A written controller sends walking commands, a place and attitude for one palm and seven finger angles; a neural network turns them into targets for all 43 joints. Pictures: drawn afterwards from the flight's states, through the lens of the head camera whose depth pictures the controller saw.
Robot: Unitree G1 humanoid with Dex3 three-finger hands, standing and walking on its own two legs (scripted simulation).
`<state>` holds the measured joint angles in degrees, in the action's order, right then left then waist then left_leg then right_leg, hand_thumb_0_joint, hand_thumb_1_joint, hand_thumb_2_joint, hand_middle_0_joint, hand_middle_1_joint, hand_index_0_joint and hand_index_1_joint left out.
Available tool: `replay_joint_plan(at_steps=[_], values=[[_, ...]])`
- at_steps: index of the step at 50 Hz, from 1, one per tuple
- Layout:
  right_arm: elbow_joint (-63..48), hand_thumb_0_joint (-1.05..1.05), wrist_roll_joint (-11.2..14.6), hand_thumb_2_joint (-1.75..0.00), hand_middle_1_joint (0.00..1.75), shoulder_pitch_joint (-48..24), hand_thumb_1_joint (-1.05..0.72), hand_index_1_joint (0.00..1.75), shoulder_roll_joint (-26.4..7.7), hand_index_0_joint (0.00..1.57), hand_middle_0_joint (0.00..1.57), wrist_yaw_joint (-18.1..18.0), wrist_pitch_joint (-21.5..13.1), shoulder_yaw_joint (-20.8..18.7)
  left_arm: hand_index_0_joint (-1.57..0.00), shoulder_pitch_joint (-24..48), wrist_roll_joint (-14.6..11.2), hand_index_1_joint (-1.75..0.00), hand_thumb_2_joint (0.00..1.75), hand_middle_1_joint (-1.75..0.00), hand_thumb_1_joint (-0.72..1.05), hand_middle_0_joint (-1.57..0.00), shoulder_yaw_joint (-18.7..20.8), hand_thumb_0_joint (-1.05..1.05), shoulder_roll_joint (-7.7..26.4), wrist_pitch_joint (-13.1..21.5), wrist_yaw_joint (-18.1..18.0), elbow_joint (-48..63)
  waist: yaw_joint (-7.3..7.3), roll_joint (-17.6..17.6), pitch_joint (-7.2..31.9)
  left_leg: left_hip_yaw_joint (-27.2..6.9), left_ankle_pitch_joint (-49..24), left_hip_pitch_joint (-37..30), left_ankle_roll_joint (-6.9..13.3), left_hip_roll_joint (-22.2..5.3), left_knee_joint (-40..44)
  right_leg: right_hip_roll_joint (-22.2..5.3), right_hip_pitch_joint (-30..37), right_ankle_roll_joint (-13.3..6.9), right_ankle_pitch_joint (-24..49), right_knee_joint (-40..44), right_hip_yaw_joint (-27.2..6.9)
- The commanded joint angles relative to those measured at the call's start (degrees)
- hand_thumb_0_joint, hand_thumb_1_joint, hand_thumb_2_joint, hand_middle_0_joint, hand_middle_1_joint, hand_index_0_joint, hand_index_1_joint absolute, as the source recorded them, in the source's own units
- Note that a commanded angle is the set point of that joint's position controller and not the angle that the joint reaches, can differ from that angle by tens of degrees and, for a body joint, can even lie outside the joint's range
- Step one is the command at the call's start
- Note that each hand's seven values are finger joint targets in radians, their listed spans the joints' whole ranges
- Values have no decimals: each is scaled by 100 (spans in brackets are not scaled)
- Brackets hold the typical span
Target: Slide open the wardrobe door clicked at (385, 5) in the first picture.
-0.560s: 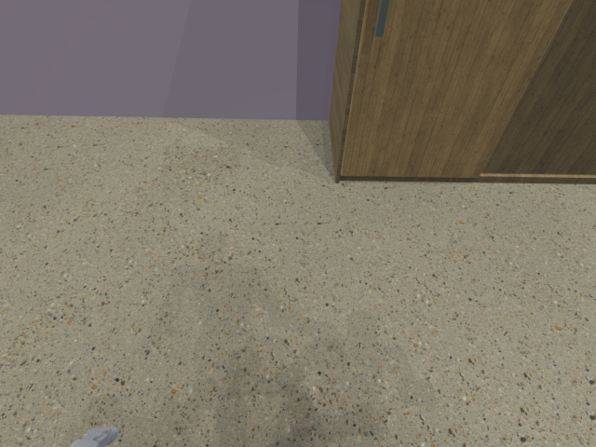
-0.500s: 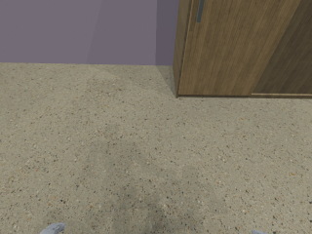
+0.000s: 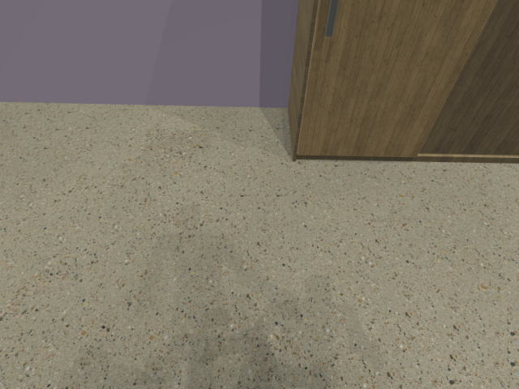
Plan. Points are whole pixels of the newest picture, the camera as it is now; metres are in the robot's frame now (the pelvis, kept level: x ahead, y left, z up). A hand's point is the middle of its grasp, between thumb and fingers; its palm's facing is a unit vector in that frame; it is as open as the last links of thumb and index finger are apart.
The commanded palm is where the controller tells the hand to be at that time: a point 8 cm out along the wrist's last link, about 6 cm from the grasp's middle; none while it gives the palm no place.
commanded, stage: stand and wait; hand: left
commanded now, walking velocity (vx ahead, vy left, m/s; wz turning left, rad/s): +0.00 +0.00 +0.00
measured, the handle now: out of the picture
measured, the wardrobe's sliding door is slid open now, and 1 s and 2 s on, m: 0.00 0.00 0.00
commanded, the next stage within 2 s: look at it before walking up in 0.26 s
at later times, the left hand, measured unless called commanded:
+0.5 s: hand out of the picture +0.08 +0.24 -0.15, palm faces -0.04 -0.94 -0.33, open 7.4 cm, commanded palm none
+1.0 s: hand out of the picture +0.07 +0.24 -0.15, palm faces -0.04 -0.94 -0.34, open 7.4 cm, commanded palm none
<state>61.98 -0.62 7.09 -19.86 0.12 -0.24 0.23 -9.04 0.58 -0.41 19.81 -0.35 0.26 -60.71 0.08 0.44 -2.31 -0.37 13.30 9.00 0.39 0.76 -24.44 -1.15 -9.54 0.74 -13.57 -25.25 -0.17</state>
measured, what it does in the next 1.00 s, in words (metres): stands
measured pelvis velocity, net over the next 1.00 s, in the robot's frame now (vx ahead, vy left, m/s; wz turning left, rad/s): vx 0.00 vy -0.01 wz -0.01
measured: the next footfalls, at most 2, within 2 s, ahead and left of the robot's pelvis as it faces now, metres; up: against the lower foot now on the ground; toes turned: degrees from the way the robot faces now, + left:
left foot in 1.84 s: +0.40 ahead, +0.01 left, +0.00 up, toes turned -15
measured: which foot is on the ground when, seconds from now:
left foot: down 0.00-1.00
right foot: down 0.00-1.00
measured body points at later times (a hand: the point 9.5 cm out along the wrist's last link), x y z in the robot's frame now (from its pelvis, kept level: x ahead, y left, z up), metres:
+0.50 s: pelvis -0.01 -0.01 +0.00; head +0.00 -0.01 +0.45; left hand +0.08 +0.28 -0.13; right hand +0.07 -0.31 -0.13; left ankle +0.00 +0.12 -0.74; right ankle +0.00 -0.13 -0.74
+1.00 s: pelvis +0.00 -0.01 +0.00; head +0.01 -0.01 +0.45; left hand +0.08 +0.29 -0.13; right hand +0.08 -0.31 -0.13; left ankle +0.00 +0.12 -0.74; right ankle +0.00 -0.13 -0.74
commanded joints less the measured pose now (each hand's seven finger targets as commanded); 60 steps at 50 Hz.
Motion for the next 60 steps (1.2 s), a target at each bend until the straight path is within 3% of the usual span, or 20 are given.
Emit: replay_joint_plan(at_steps=[1,17,23,49,51,52,54,56,57,58,59,60], values=[[-372,0,10,-90,30,-393,-90,30,-1137,20,20,-79,-165,-244,-20,352,-1,-30,90,-30,90,-20,245,0,1150,162,-90,353,4,-36,341,-563,-537,51,176,-676,526,-569,29,-251,458,532,-585],[-204,0,16,-90,30,-284,-90,30,-1145,20,20,-62,-162,-222,-20,395,10,-30,90,-30,90,-20,241,0,1171,174,-85,256,-6,30,338,-594,-465,68,138,-689,592,-553,-28,-260,244,640,-652],[-201,0,13,-90,30,-313,-90,30,-1131,20,20,-69,-183,-227,-20,407,12,-30,90,-30,90,-20,247,0,1159,189,-91,259,-4,21,433,-559,-785,-41,131,-725,569,-570,59,-257,674,582,-612],[-191,0,23,-90,30,-372,-90,30,-1166,20,20,-78,-173,-216,-20,374,6,-30,90,-30,90,-20,239,0,1176,200,-87,220,-3,-11,486,-531,-975,-253,108,-752,634,-582,159,-254,947,676,-611],[-68,0,-18,-90,30,-70,-90,30,-582,20,20,-71,-97,-89,-20,54,3,-30,90,-30,90,-20,137,0,607,90,-95,90,-1,33,520,-315,-471,-314,4,-739,475,-513,71,-195,423,629,-654],[-64,0,-34,-90,30,112,-90,30,-448,20,20,-67,-52,-77,-20,-109,23,-30,90,-30,90,-20,135,0,501,28,-84,91,3,46,453,-222,67,-228,-16,-723,359,-467,-54,-218,-162,619,-743],[-144,0,-64,-90,30,227,-90,30,-495,20,20,-65,-5,-139,-20,-186,53,-30,90,-30,90,-20,199,0,545,-54,-16,214,-2,78,-49,-207,1217,177,19,-718,387,-334,-526,-298,-1318,613,-948],[-292,0,-76,-90,30,321,-90,30,-618,20,20,-71,-3,-225,-20,-290,71,-30,90,-30,90,-20,277,0,536,-88,50,392,-20,-158,-438,-351,1972,317,126,-857,485,-151,-1078,-360,-1823,341,-971],[-344,0,-70,-90,30,459,-90,30,-688,20,20,-74,-15,-280,-20,-345,75,-30,90,-30,90,-20,308,0,499,-77,75,495,-50,-272,-439,-553,2250,224,236,-1027,560,-22,-1303,-360,-1899,34,-866],[-386,0,-71,-90,30,578,-90,30,-766,20,20,-86,-40,-333,-20,-354,80,-30,90,-30,90,-20,330,0,398,-53,101,591,-100,-535,-519,-824,2489,101,383,-1271,756,163,-1619,-324,-1809,-450,-666],[-419,0,-60,-90,30,709,-90,30,-869,20,20,-102,-85,-398,-20,-397,70,-30,90,-30,90,-20,341,0,232,-15,130,675,-136,-892,-448,-1228,2476,-135,606,-1683,1023,355,-1867,-255,-1393,-1187,-259],[-436,0,-45,-90,30,830,-90,30,-911,20,20,-113,-141,-459,-20,-253,65,-30,90,-30,90,-20,356,0,97,16,152,794,-203,-1166,-390,-1435,2021,-380,853,-2099,1205,267,-2125,-175,-1309,-1918,88]])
